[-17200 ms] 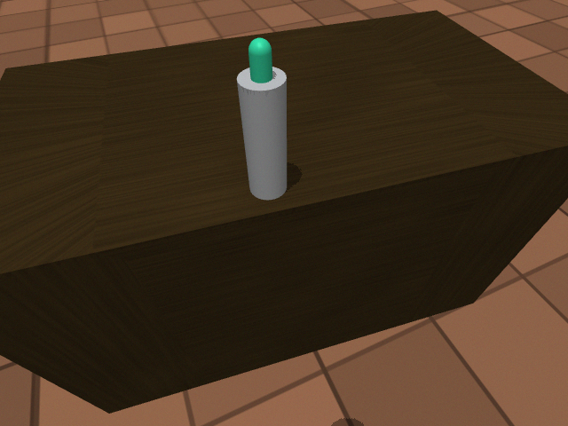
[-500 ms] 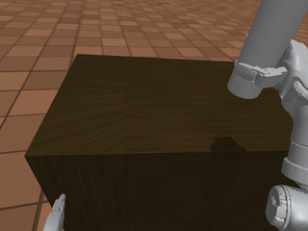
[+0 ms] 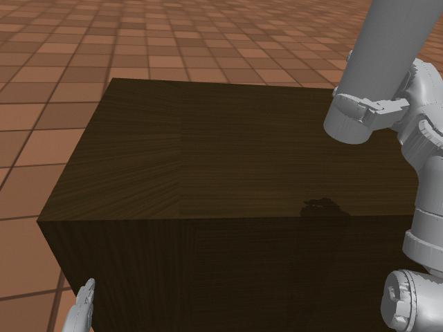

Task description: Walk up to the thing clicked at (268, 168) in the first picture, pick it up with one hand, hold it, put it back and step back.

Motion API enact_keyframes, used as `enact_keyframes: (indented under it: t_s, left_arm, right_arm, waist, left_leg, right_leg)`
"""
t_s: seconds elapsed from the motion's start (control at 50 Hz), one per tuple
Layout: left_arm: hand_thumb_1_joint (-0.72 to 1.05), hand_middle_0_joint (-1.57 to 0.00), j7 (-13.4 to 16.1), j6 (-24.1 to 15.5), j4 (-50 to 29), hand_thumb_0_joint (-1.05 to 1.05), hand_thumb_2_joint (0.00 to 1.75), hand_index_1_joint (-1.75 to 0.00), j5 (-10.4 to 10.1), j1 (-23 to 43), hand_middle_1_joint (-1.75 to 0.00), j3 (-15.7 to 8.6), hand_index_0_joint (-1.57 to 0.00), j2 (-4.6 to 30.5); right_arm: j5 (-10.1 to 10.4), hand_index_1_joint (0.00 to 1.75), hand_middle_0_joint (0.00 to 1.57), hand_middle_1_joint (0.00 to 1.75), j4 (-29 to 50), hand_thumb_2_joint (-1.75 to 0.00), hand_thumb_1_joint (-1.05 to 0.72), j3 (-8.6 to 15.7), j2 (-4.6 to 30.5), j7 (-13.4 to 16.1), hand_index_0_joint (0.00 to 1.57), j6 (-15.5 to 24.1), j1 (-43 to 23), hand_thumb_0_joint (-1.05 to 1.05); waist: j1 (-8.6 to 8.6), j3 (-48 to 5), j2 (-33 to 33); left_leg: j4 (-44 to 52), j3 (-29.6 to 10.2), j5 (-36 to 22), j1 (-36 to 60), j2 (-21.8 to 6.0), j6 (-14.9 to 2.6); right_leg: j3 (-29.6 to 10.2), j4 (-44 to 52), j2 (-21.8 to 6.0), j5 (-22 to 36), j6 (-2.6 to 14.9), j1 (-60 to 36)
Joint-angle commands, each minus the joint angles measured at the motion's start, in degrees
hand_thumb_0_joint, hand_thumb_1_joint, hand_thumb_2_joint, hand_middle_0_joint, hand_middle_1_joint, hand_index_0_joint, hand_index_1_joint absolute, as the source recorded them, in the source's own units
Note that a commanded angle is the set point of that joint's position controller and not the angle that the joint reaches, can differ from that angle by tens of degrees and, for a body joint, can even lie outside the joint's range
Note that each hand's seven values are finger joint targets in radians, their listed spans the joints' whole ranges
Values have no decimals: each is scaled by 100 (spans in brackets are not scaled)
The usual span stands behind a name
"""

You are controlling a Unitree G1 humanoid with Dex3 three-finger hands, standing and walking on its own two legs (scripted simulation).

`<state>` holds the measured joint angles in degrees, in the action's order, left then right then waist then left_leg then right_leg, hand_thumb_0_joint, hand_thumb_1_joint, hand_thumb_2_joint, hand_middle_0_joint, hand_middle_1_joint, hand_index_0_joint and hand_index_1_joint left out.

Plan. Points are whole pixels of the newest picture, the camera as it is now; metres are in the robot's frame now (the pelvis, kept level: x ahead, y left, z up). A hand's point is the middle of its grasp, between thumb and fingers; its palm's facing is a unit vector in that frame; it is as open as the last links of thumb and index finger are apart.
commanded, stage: hold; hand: right
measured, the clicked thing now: (388, 42) +0.32 -0.15 +0.40
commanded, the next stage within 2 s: crouch in 0.74 s
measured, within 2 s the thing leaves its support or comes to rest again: neither
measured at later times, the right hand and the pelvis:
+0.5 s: hand (355, 93) +0.34 -0.15 +0.33, palm faces +0.10 +0.99 -0.02, open 9.9 cm; pelvis +0.00 +0.00 +0.00, yaw +0 degrees
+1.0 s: hand (354, 97) +0.34 -0.16 +0.32, palm faces +0.11 +0.99 -0.01, open 9.9 cm; pelvis +0.01 +0.00 +0.00, yaw +0 degrees
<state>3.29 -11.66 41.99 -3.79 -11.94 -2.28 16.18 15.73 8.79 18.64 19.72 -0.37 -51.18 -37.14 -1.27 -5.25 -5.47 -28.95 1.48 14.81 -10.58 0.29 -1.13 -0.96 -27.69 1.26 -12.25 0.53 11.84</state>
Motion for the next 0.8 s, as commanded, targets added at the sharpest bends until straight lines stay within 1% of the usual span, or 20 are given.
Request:
enact_keyframes:
  t_s: [0.0, 0.04, 0.08, 0.14, 0.26, 0.28, 0.3, 0.36, 0.38, 0.42, 0.44, 0.46, 0.48, 0.58, 0.6, 0.62, 0.7, 0.72, 0.74, 0.78]
  left_arm:
    - [-54, -5, 28, -390, -1078, 0, 4, -5, 9, 1064, -5, -270, -5, 773]
    - [-53, -5, 17, -402, -1002, 0, 4, -4, 8, 940, -5, -134, -5, 588]
    - [-53, -4, 26, -432, -1035, 0, 4, -5, 11, 788, -5, -241, -5, 671]
    - [-53, -4, 8, -490, -954, 0, 4, -4, 39, 778, -5, -150, -5, 566]
    - [-54, -4, 36, -505, -1273, 0, 5, -5, 37, 795, -5, -331, -5, 765]
    - [-54, -5, 19, -511, -1352, 0, 5, -5, 33, 888, -5, -214, -5, 655]
    - [-53, -4, 18, -507, -1323, 0, 5, -5, 14, 937, -5, -160, -5, 589]
    - [-54, -5, 14, -439, -1150, 0, 5, -5, 16, 1059, -5, -4, -5, 458]
    - [-54, -5, 42, -406, -1160, 0, 5, -5, 19, 1060, -5, -160, -5, 605]
    - [-53, -5, 29, -402, -1153, 0, 4, -5, 17, 1162, -5, -125, -5, 587]
    - [-54, -5, 41, -362, -1085, 0, 4, -5, 29, 1004, -5, -237, -5, 718]
    - [-54, -5, 34, -349, -1061, 0, 4, -5, 15, 981, -5, -151, -5, 614]
    - [-54, -5, 31, -353, -1067, 0, 4, -5, 15, 924, -5, -273, -5, 727]
    - [-53, -5, 3, -390, -1119, 0, 4, -5, 17, 845, -5, -237, -5, 656]
    - [-53, -5, 14, -395, -1171, 0, 4, -5, 20, 724, -5, -394, -5, 771]
    - [-54, -4, 12, -398, -1196, 0, 5, -5, 34, 682, -5, -255, -5, 681]
    - [-54, -4, 3, -422, -1111, 0, 5, -5, 20, 852, -5, -166, -5, 605]
    - [-54, -4, 0, -407, -1035, 0, 5, -5, 21, 835, -5, -210, -4, 601]
    - [-54, -4, -1, -433, -1145, 0, 5, -5, 20, 982, -5, -204, -5, 619]
    - [-53, -4, 2, -451, -1344, 0, 4, -5, 24, 1088, -5, -336, -5, 786]
  right_arm:
    - [50, 143, 124, 143, 572, -131, -8, 425, 1229, 28, 130, 113, -2491, 0]
    - [70, 144, 125, 144, 727, -132, -9, 485, 1299, 37, 131, 144, -2663, 0]
    - [74, 146, 127, 146, 398, -133, -7, 515, 1255, 85, 132, 157, -2539, 0]
    - [27, 146, 126, 146, 624, -133, -4, 461, 1240, 126, 132, 322, -2794, 0]
    - [-118, 143, 125, 143, 1213, -131, -10, 408, 1348, 219, 130, 631, -3010, 0]
    - [-94, 144, 126, 144, 1183, -132, -10, 235, 1126, 186, 131, 650, -2843, 0]
    - [-71, 145, 127, 145, 1338, -132, -11, 316, 1198, 178, 132, 642, -2828, 0]
    - [-81, 145, 126, 145, 917, -133, -12, 167, 1035, 118, 132, 534, -2657, 0]
    - [-79, 146, 126, 146, 899, -134, -10, 189, 1077, 108, 132, 477, -2592, 0]
    - [-46, 147, 126, 147, 641, -135, -8, 295, 1099, 68, 132, 342, -2335, 0]
    - [-42, 146, 126, 146, 873, -134, -8, 346, 1231, 76, 132, 325, -2656, 0]
    - [-23, 147, 127, 147, 461, -135, -10, 414, 1163, 77, 133, 256, -2333, 0]
    - [2, 146, 126, 146, 774, -133, -8, 357, 1147, 75, 132, 260, -2506, 0]
    - [30, 147, 127, 147, 668, -134, -8, 445, 1156, 89, 133, 331, -2442, 0]
    - [11, 145, 126, 145, 914, -133, -7, 535, 1337, 116, 132, 394, -2711, 0]
    - [-12, 146, 126, 146, 770, -133, -6, 476, 1314, 119, 132, 421, -2757, 0]
    - [-28, 143, 124, 143, 893, -131, -6, 337, 1142, 133, 130, 532, -2564, 0]
    - [-39, 143, 124, 143, 1129, -131, -7, 413, 1241, 142, 130, 571, -2653, 0]
    - [-68, 144, 124, 144, 990, -131, -7, 243, 1051, 133, 130, 549, -2528, 0]
    - [-62, 143, 124, 143, 1495, -131, -6, 341, 1250, 136, 130, 607, -2805, 0]
  waist:
    - [-29, -692, 693]
    - [-79, -661, 708]
    - [26, -688, 951]
    - [-8, -885, 624]
    - [-12, -1331, 413]
    - [-53, -1250, 427]
    - [-91, -1201, 362]
    - [-82, -969, 411]
    - [-68, -963, 472]
    - [-140, -857, 458]
    - [-38, -922, 400]
    - [-86, -792, 573]
    - [-29, -799, 539]
    - [-6, -749, 924]
    - [83, -887, 851]
    - [57, -936, 828]
    - [-49, -866, 586]
    - [-55, -1056, 403]
    - [-50, -951, 464]
    - [-75, -1195, 301]
  left_leg:
    - [697, 137, -351, -290, 1, 97]
    - [693, 141, -229, -297, 2, 92]
    - [725, 119, -277, -343, -2, 118]
    - [629, 79, -460, -318, -24, 101]
    - [519, 72, -802, -219, -31, 46]
    - [521, 84, -802, -159, -27, 40]
    - [533, 78, -790, -137, -35, 43]
    - [570, 73, -707, -181, -26, 59]
    - [604, 76, -673, -163, -30, 68]
    - [623, 108, -613, -107, -20, 70]
    - [644, 74, -690, -154, -41, 79]
    - [640, 107, -724, -146, -21, 93]
    - [641, 94, -708, -186, -23, 83]
    - [678, 84, -634, -252, -26, 131]
    - [681, 53, -663, -278, -40, 136]
    - [677, 42, -689, -264, -56, 134]
    - [623, 28, -694, -274, -74, 111]
    - [614, 4, -752, -209, -96, 101]
    - [603, 25, -640, -259, -67, 86]
    - [573, 64, -542, -188, -41, 36]
  right_leg:
    - [-16, 418, -5, 276, 112, -487]
    - [-19, 409, -4, 160, 130, -466]
    - [6, 411, 2, 159, 156, -481]
    - [37, 344, 9, 304, 145, -562]
    - [16, 261, -10, 713, 108, -840]
    - [-3, 248, -9, 734, 110, -781]
    - [12, 255, -8, 722, 102, -737]
    - [-9, 296, -15, 642, 102, -604]
    - [-25, 330, -9, 598, 103, -596]
    - [-21, 360, -11, 549, 94, -512]
    - [6, 354, 7, 585, 102, -585]
    - [5, 343, -3, 633, 115, -535]
    - [13, 354, 5, 594, 113, -563]
    - [41, 323, 22, 455, 158, -523]
    - [58, 322, 23, 460, 155, -627]
    - [59, 297, 43, 468, 176, -615]
    - [53, 269, 59, 516, 153, -557]
    - [72, 260, 58, 567, 144, -621]
    - [54, 283, 40, 499, 131, -595]
    - [-5, 319, -6, 455, 102, -716]
